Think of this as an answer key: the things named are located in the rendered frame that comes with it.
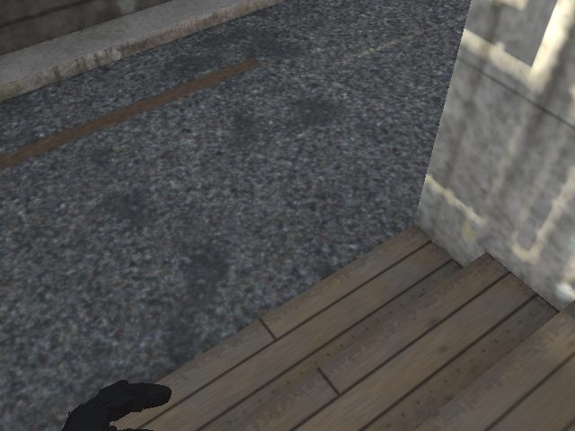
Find stairs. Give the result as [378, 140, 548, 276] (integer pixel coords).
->
[110, 224, 559, 431]

